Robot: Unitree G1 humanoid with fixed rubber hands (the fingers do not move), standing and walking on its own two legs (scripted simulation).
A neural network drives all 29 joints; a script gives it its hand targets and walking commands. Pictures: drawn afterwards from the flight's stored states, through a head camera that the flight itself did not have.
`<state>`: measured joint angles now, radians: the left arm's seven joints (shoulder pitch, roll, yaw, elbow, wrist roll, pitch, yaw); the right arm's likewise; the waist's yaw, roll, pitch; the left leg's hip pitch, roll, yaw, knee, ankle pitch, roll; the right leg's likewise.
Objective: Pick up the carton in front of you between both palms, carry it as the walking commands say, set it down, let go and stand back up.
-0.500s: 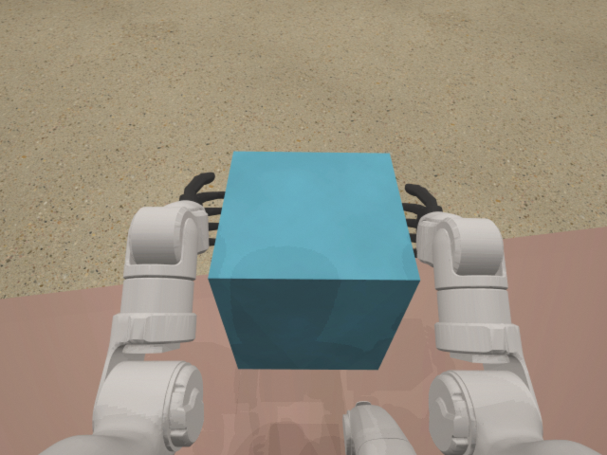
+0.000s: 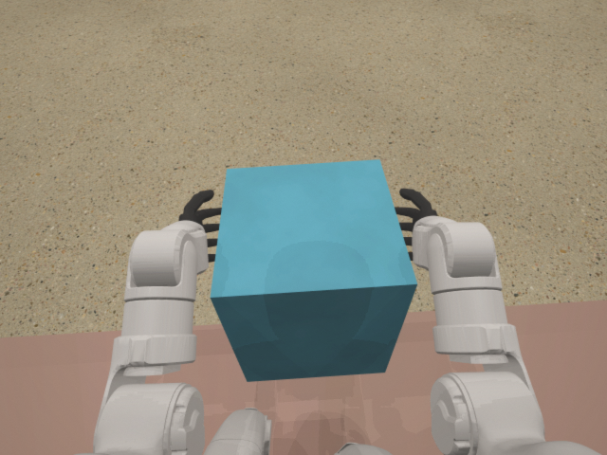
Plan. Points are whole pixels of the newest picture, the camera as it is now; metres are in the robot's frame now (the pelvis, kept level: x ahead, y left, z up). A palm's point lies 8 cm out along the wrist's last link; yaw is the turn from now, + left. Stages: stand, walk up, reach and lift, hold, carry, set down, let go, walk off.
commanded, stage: carry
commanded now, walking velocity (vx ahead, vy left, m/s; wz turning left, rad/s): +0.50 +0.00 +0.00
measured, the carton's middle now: (310, 276) +0.34 +0.01 +0.00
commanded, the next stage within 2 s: none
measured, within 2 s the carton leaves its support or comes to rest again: neither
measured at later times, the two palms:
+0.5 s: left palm (216, 105) +0.65 +0.19 +0.06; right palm (381, 115) +0.63 -0.11 +0.05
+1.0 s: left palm (254, 49) +0.95 +0.15 +0.00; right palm (379, 51) +0.95 -0.15 +0.00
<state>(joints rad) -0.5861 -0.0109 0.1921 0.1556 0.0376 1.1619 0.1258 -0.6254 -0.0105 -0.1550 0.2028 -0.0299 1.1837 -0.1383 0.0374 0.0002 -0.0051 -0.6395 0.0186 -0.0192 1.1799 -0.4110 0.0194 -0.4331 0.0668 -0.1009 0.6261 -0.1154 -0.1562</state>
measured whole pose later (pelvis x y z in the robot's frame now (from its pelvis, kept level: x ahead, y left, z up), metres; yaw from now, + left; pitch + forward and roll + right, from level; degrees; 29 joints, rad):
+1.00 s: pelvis +0.59 +0.01 -0.10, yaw -1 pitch +5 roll +0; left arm -0.66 -0.03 0.21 0.22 0.11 1.16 0.12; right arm -0.68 -0.03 -0.19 0.27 -0.02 1.16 -0.14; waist 0.00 0.01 -0.06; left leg -0.48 -0.04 0.01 1.38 -0.52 0.02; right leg -0.51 0.07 -0.11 0.60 -0.17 -0.13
